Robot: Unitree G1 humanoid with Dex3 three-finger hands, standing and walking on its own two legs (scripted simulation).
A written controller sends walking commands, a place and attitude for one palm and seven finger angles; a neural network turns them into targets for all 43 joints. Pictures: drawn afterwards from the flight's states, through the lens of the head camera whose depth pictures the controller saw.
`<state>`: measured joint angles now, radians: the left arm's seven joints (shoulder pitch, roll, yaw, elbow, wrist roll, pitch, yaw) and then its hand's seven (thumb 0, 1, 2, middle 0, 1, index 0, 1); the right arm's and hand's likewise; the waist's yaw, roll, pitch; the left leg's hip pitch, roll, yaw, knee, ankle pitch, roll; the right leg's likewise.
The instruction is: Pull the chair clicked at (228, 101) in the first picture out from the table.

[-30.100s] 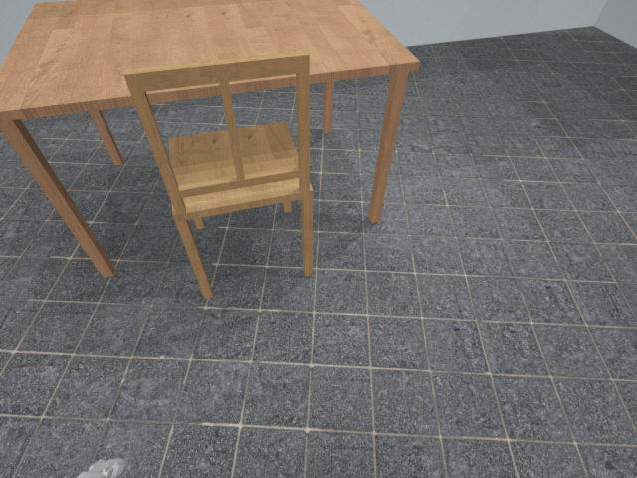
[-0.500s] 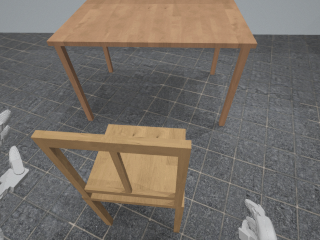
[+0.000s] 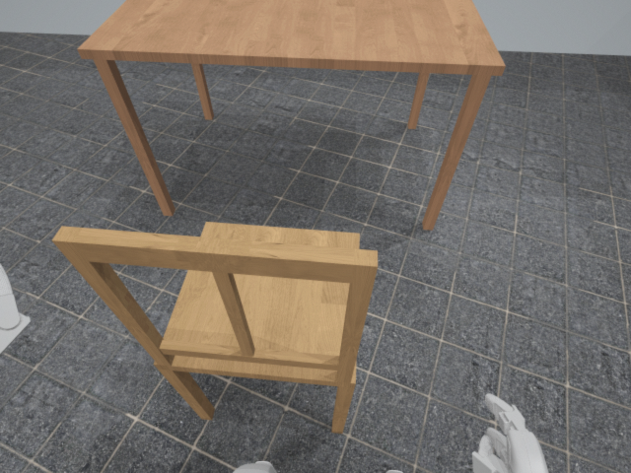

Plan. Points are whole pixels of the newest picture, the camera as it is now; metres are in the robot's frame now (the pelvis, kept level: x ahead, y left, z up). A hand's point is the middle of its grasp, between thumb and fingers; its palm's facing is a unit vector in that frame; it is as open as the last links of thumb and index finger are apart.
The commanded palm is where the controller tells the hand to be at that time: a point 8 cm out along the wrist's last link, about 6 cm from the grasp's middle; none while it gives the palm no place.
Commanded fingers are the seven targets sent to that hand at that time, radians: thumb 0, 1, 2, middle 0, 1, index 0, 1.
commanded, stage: step back with the hand held close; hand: left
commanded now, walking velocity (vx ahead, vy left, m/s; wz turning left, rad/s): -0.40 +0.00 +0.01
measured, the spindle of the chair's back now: (237, 316) +0.35 +0.16 -0.08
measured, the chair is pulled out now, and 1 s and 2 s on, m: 0.60 0.60 0.60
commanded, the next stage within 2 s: stop stepping back and stand still in 0.66 s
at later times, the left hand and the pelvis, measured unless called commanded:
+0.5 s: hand (6, 371) +0.16 +0.25 +0.19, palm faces +0.42 -0.74 -0.52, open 7.4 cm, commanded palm +0.11 +0.28 +0.19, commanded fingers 0.00 0.90 0.90 -0.20 -0.30 -0.20 -0.30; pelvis -0.04 -0.02 +0.01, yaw -1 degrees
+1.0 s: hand out of the picture +0.03 +0.23 +0.18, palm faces +0.39 -0.78 -0.48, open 7.4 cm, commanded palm -0.01 +0.27 +0.19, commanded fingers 0.00 0.90 0.90 -0.20 -0.30 -0.20 -0.30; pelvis -0.16 -0.03 +0.00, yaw -2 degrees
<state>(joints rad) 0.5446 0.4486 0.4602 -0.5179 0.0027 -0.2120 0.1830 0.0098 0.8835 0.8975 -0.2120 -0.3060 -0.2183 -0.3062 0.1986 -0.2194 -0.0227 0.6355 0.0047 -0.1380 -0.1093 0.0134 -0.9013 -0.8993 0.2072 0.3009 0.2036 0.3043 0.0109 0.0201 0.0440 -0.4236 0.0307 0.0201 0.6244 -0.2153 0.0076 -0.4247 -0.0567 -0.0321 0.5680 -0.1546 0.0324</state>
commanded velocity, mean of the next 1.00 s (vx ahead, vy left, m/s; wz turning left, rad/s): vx -0.23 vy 0.02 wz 0.00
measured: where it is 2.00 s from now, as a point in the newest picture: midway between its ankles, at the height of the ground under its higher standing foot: outside the picture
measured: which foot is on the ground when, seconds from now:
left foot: down 0.00-0.54, up 0.56-0.68, down 0.70-0.94, up 0.96-1.00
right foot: down 0.00-0.28, up 0.30-0.46, down 0.48-1.00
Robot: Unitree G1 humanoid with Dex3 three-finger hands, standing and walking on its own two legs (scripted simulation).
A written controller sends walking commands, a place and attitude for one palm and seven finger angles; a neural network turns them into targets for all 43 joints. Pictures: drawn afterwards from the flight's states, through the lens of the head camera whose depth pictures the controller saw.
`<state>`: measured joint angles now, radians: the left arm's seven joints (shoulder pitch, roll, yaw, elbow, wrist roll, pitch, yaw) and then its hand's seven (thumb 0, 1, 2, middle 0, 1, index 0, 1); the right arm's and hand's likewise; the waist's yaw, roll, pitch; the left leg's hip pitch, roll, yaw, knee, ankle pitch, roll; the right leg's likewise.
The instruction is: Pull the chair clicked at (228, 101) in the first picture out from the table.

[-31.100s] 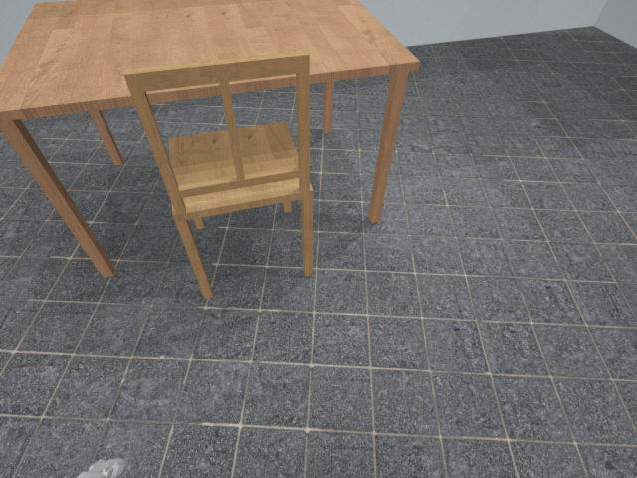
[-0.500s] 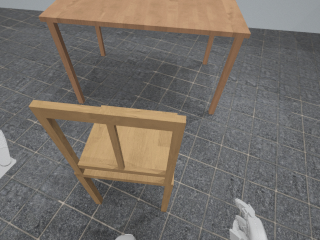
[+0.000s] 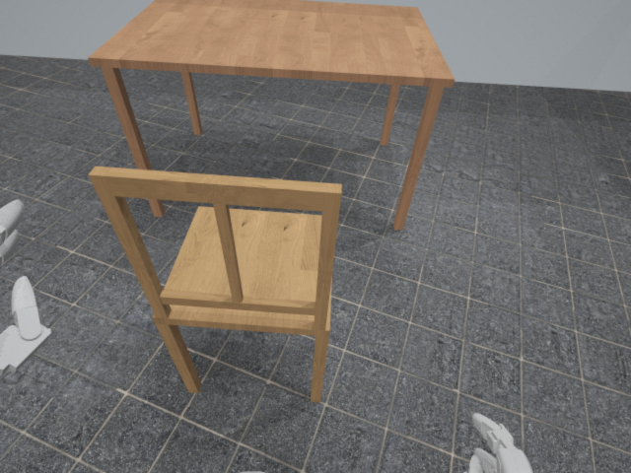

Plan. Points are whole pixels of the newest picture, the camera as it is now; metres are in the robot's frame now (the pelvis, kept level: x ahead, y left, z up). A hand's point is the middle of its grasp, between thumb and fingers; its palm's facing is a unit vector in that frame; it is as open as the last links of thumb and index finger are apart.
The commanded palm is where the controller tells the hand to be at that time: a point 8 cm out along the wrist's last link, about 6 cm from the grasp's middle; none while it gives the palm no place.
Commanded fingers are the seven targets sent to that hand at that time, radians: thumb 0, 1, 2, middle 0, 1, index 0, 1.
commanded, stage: stop stepping back and stand still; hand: left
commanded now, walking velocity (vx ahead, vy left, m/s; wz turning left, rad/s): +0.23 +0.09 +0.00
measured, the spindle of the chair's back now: (230, 256) +0.51 +0.20 -0.09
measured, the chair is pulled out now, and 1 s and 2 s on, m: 0.60 0.60 0.60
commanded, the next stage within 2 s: let the arm hang, fingers relaxed in 0.68 s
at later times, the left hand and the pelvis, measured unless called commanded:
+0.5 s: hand out of the picture +0.12 +0.29 +0.17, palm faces +0.48 -0.78 -0.40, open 7.4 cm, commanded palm +0.07 +0.32 +0.19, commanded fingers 0.00 0.90 0.90 -0.20 -0.30 -0.20 -0.30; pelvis -0.07 +0.02 +0.00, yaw +1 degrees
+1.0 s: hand out of the picture +0.04 +0.22 -0.13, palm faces +0.05 -0.97 -0.23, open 7.4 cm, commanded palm none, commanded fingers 0.00 0.90 0.90 -0.20 -0.30 -0.20 -0.30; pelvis -0.07 +0.02 +0.00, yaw +4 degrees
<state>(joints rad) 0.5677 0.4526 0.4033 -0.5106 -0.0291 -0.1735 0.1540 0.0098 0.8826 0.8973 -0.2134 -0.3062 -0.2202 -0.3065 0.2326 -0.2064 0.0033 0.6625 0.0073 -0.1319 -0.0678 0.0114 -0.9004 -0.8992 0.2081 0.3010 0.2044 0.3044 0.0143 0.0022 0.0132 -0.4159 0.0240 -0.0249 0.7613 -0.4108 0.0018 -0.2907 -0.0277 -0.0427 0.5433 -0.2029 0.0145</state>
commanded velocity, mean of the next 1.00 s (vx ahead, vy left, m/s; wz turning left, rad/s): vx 0.09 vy -0.01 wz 0.00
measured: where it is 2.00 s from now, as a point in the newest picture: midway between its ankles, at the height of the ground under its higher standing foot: outside the picture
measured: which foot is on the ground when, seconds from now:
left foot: up 0.00-0.06, down 0.08-1.00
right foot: down 0.00-0.12, up 0.14-0.26, down 0.28-1.00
